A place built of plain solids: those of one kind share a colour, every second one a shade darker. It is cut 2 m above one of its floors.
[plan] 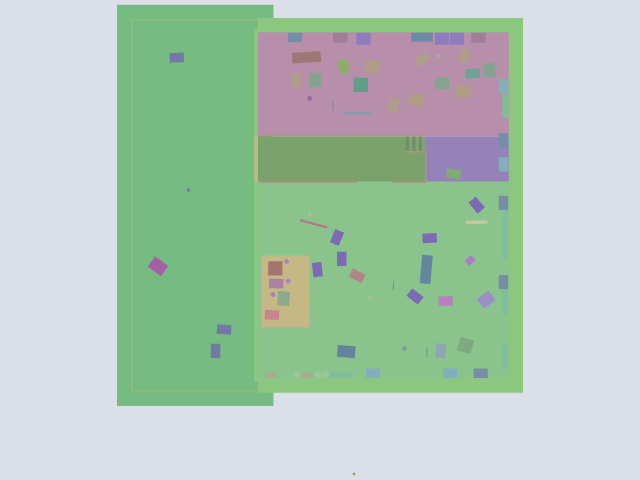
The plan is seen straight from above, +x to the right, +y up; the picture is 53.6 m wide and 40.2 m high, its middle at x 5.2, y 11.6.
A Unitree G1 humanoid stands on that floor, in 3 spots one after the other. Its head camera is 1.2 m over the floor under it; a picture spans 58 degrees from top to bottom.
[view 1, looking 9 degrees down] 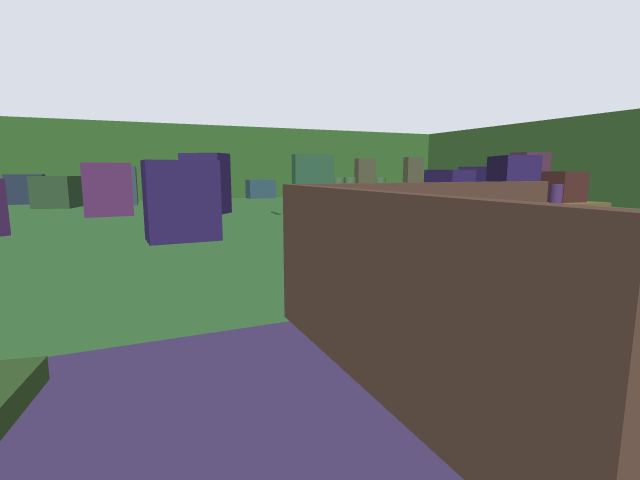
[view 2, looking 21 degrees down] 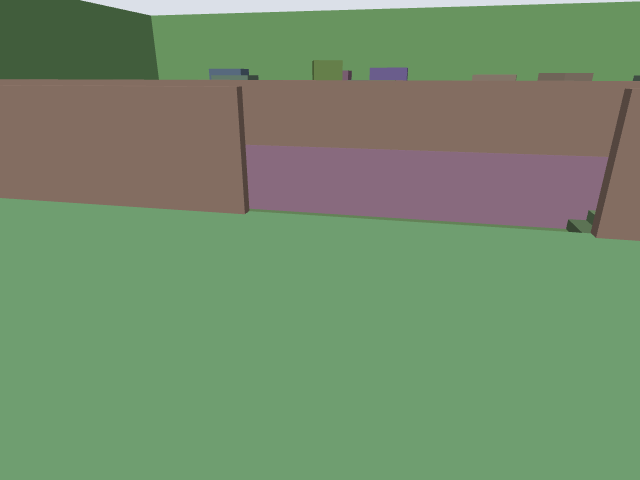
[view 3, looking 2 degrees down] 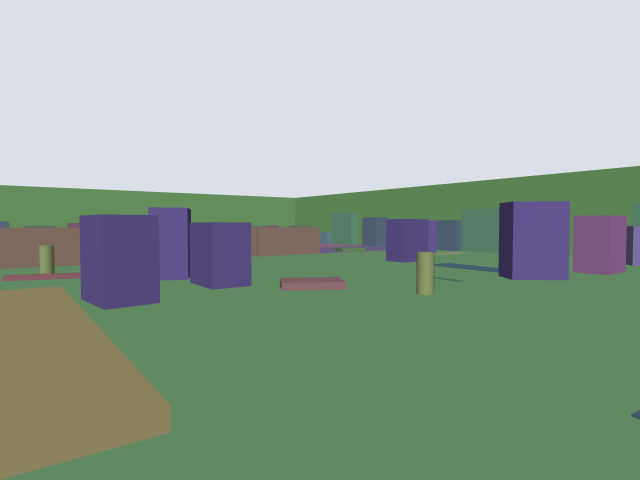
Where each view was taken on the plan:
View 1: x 15.26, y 19.68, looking -114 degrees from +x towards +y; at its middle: rail_pit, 2.84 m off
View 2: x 9.80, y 12.84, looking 102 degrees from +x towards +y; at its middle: floor_west_asphalt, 3.35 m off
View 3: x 3.55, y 1.80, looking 54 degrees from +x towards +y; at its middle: load_cartons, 28.28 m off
